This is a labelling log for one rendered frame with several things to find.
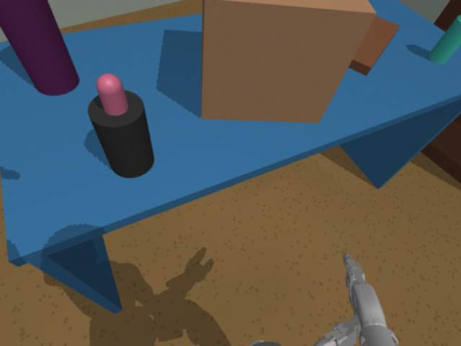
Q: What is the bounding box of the right robot arm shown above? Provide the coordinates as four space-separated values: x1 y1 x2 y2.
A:
359 326 399 346

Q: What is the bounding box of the right robot hand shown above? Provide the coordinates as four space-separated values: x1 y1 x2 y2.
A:
313 253 387 346

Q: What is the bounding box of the bookshelf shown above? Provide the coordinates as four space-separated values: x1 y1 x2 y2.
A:
421 0 461 184

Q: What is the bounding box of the desk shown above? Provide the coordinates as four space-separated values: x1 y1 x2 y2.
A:
0 0 461 314

